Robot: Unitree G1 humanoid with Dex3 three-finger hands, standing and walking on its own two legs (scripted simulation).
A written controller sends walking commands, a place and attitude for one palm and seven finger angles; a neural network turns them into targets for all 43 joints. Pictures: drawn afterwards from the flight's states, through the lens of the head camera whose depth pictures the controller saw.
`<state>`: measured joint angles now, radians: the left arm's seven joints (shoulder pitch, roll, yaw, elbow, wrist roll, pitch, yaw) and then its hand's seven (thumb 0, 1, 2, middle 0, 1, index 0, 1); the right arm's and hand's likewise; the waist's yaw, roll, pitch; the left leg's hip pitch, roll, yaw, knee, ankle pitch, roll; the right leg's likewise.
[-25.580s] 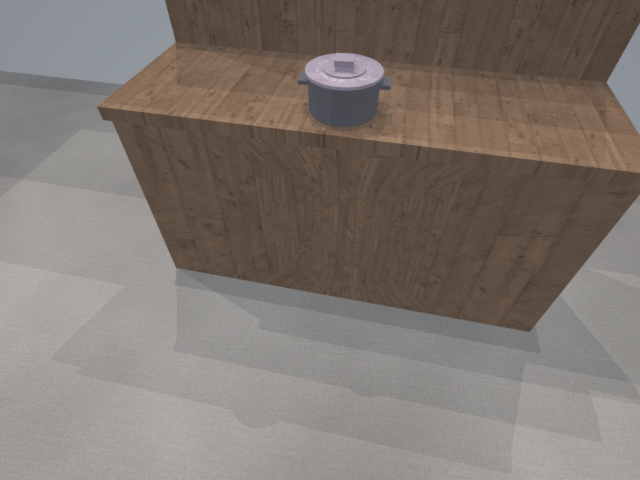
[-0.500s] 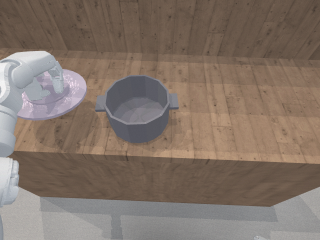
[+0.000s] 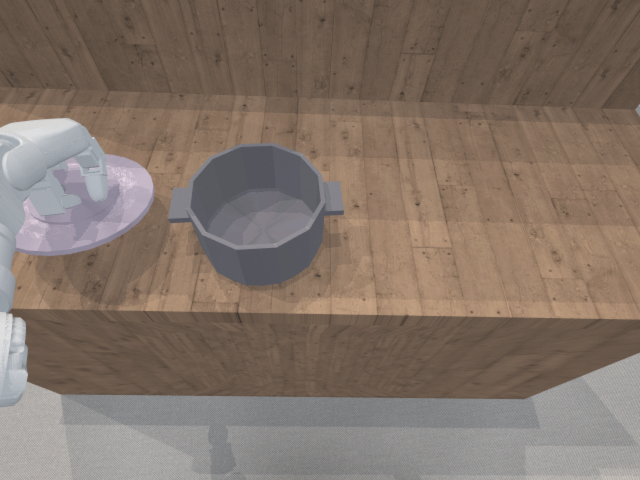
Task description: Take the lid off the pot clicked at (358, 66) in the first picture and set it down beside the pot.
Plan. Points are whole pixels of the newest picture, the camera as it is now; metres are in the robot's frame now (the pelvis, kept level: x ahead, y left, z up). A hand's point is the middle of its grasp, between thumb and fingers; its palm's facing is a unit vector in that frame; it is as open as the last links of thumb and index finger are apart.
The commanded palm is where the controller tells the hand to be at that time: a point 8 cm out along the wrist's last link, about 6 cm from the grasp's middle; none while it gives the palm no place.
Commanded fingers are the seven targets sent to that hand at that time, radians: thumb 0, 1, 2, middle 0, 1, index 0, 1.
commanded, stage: lower the lid onto the table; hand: left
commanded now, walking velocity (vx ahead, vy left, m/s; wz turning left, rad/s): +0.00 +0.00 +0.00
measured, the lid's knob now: (69, 184) +0.47 +0.32 +0.07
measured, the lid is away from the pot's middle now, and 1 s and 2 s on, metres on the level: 0.24 0.25 0.25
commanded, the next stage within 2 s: open the fingers wide in 1.74 s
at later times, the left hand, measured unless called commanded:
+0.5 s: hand (64, 213) +0.43 +0.31 +0.06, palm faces -0.50 -0.07 -0.87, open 5.2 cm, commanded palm +0.46 +0.31 +0.14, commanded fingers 0.00 0.50 1.23 -0.74 -0.84 -1.12 -1.01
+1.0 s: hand (77, 214) +0.45 +0.32 +0.04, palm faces -0.50 -0.08 -0.86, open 5.2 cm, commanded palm +0.48 +0.31 +0.10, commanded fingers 0.00 0.50 1.23 -0.74 -0.84 -1.12 -1.01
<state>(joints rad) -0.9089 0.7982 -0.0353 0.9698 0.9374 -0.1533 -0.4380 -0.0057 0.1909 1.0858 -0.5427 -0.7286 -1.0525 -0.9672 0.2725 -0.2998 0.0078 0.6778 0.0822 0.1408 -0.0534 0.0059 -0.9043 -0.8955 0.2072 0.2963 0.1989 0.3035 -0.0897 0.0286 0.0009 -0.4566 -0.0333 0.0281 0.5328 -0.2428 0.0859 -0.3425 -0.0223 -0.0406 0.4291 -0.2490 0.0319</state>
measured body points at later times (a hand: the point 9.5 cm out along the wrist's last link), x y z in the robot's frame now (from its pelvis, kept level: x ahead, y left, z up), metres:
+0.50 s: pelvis +0.00 +0.01 -0.01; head +0.08 +0.02 +0.44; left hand +0.45 +0.32 +0.11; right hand +0.05 -0.27 -0.12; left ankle +0.01 +0.06 -0.74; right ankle -0.03 -0.15 -0.73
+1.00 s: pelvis -0.01 +0.02 -0.01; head +0.09 +0.04 +0.43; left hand +0.47 +0.32 +0.09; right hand +0.00 -0.27 -0.12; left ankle +0.01 +0.06 -0.74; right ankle -0.03 -0.15 -0.73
